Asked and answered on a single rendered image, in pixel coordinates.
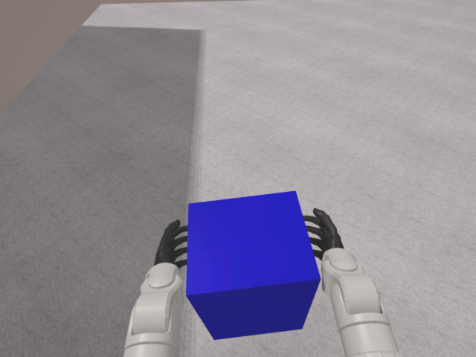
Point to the carton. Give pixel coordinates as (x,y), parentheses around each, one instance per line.
(251,269)

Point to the robot right forearm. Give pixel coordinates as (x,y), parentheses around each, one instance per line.
(360,314)

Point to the robot left forearm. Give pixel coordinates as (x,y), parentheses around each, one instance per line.
(154,321)

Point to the left robot hand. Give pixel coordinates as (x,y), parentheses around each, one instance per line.
(168,243)

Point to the right robot hand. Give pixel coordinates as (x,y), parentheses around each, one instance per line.
(327,232)

